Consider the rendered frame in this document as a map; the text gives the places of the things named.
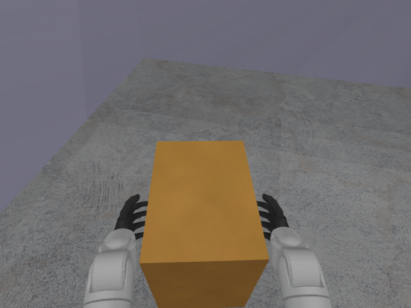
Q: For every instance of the robot left hand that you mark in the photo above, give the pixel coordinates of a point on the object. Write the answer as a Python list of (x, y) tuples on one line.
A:
[(126, 217)]

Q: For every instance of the robot left forearm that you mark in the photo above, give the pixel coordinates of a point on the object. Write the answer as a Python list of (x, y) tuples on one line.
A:
[(111, 276)]

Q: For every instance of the robot right hand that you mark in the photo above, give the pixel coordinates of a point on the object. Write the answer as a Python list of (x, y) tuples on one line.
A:
[(275, 215)]

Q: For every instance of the robot right forearm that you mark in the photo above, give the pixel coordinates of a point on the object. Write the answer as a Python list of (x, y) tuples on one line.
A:
[(300, 274)]

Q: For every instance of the carton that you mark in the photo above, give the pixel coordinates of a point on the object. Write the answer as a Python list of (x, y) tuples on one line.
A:
[(203, 243)]

